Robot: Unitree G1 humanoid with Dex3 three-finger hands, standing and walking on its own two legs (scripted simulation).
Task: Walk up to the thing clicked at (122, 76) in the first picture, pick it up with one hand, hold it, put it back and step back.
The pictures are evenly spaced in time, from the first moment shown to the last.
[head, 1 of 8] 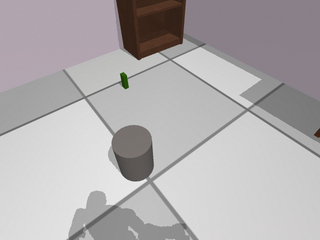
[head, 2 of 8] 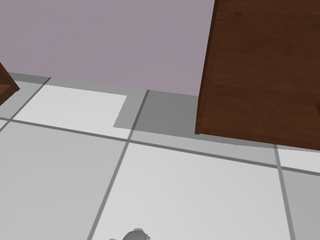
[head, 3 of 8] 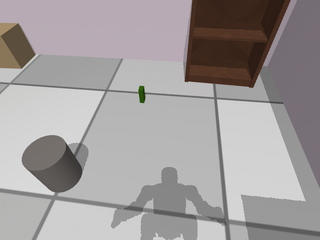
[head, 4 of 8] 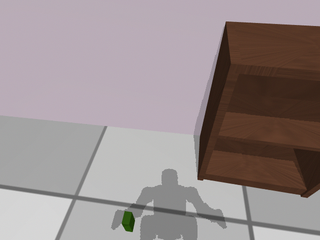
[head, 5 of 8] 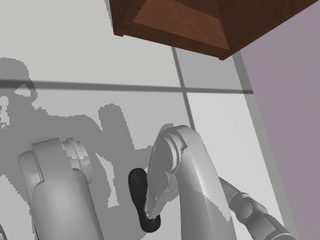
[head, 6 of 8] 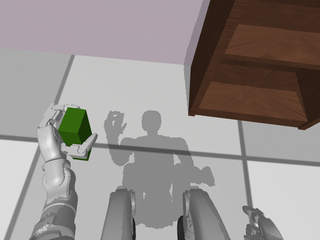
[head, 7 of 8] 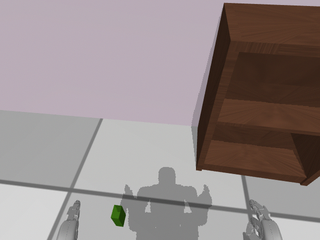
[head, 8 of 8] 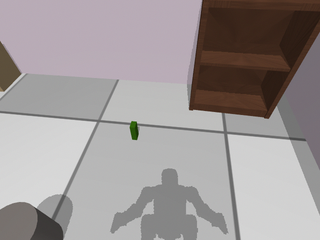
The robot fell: no
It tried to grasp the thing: yes
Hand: left
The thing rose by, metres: 0.70
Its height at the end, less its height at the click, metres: +0.00
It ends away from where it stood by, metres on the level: 0.04
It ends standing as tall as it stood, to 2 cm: yes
